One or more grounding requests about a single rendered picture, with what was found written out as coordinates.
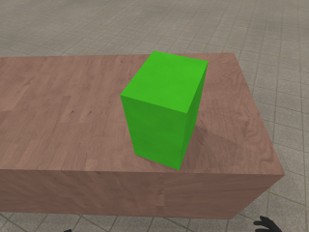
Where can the right robot hand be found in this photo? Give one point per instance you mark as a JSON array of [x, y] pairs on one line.
[[268, 223]]

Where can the pedestal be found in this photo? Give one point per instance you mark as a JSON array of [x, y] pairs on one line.
[[65, 146]]

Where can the carton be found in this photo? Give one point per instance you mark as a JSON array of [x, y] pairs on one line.
[[161, 105]]

